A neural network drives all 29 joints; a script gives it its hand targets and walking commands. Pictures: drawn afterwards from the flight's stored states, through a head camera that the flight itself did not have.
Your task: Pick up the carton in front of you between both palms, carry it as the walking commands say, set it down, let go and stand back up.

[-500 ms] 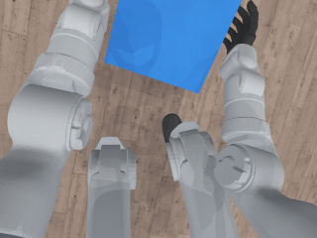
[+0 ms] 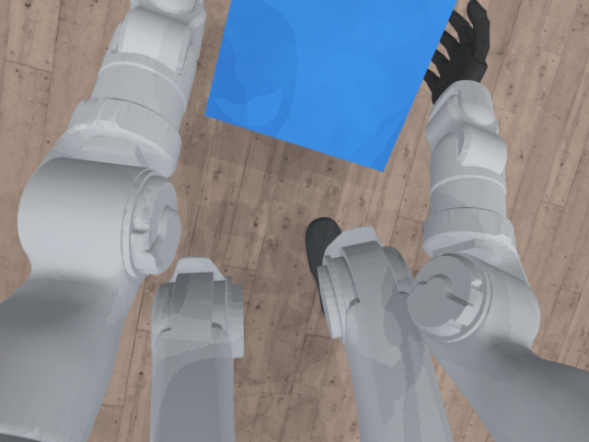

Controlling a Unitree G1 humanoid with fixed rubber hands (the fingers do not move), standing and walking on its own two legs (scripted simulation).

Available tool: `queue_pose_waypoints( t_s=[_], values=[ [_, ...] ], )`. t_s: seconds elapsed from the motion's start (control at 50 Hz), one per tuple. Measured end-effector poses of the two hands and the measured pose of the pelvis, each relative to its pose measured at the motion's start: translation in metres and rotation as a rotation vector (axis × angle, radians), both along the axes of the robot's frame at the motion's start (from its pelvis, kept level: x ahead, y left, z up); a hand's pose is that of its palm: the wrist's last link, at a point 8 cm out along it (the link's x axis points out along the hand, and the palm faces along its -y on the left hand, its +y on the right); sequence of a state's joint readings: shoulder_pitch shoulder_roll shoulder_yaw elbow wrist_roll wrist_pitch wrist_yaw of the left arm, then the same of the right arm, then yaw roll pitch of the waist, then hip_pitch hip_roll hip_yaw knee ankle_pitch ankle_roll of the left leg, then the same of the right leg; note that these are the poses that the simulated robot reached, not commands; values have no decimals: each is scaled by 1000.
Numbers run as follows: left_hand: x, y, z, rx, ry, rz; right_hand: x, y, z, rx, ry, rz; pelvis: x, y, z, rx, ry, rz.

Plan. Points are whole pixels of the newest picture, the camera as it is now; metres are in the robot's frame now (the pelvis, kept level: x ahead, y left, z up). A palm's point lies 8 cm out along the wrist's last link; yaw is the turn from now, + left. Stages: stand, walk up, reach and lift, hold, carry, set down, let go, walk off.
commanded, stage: set down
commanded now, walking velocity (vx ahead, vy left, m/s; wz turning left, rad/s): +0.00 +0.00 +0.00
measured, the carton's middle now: (310, 53) +0.54 -0.09 -0.26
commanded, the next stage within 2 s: let go in 1.90 s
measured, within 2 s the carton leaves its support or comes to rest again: rests again in 0.56 s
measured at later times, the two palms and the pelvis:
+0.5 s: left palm out of the picture +0.59 +0.06 -0.19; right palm (446, 68) +0.50 -0.23 -0.17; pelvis +0.02 +0.00 -0.01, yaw +0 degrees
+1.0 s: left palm out of the picture +0.58 +0.10 -0.17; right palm (473, 106) +0.45 -0.27 -0.17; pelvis -0.02 -0.02 -0.02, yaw +2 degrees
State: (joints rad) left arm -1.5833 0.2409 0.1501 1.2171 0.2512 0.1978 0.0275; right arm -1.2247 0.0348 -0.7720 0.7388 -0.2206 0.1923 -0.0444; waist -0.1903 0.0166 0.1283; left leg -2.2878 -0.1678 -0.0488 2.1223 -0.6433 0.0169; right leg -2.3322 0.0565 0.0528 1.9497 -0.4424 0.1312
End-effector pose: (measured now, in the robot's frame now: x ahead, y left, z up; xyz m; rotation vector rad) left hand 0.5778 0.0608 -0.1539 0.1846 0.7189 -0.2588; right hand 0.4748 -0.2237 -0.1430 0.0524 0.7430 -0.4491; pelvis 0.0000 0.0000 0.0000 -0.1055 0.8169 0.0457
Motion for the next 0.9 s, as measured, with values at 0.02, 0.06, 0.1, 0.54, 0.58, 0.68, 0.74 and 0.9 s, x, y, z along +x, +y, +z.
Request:
queue_pose_waypoints(
  t_s=[0.02, 0.06, 0.1, 0.54, 0.58, 0.68, 0.74, 0.9],
  values=[
    [0, 1, -1, -3, 0, 0, 1, 0, -1, -1, 1, 4, 0, -1, 0, 1, -2, 0],
    [0, 0, -3, -13, 2, -5, 4, -1, -2, -2, 3, 11, 1, -2, -1, 1, -5, 0],
    [1, 1, -5, -16, -1, -4, 6, -1, -3, -4, 6, 15, 2, -3, -2, 1, -6, 1],
    [8, 4, -34, -53, -16, -15, 20, -5, -26, -12, 43, 49, 18, -5, -9, -11, 31, 7],
    [8, 3, -36, -52, -16, -21, 17, -6, -29, -14, 55, 48, 18, -5, -9, -13, 32, 8],
    [1, 0, -52, -44, -6, -45, -3, -9, -43, -21, 124, 70, 17, -7, -10, -23, 28, 13],
    [-15, 12, -72, -10, 23, -31, -18, -25, -45, -54, 124, 22, 13, -10, -12, -27, 11, 17],
    [-19, 39, -64, 31, -68, 5, -33, -47, -42, -32, 53, -19, -11, -20, -26, -2, -105, 19]
  ],
)
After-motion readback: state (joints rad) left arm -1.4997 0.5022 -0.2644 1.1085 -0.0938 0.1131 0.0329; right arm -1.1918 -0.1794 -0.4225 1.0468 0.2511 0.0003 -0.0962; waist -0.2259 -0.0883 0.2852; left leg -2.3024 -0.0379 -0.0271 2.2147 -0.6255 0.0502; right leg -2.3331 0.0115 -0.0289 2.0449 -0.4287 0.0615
